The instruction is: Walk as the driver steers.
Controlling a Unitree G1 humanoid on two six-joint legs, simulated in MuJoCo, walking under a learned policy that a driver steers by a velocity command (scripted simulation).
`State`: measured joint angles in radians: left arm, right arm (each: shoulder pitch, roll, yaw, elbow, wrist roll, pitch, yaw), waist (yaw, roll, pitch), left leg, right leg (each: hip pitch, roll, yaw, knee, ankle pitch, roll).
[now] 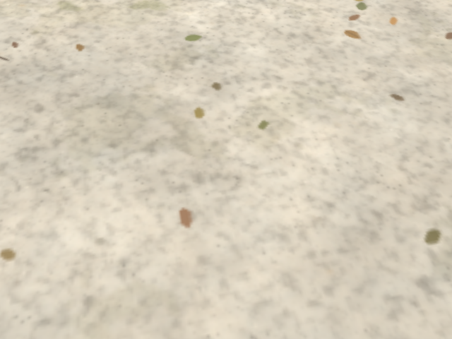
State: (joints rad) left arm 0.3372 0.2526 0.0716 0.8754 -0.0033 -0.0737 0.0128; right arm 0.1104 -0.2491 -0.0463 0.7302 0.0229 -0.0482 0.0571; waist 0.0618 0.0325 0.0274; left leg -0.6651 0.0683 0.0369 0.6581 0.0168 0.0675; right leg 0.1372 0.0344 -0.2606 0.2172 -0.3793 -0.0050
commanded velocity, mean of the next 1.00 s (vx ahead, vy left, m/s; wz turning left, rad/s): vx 0.50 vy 0.00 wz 0.55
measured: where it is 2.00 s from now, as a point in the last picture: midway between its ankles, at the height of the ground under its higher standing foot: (119, 172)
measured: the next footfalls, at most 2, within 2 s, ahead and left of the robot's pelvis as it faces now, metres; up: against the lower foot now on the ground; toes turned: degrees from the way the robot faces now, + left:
left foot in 0.08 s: +0.23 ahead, +0.09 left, +0.00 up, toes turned +5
right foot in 0.54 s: +0.54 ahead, -0.05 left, +0.00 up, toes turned +24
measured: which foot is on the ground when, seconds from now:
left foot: up 0.00-0.06, down 0.08-0.54, up 0.56-1.00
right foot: down 0.00-0.06, up 0.08-0.52, down 0.54-1.00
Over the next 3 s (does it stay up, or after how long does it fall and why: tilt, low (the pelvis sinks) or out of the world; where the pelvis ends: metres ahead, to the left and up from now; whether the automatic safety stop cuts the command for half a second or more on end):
stays up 1.38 0.66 0.01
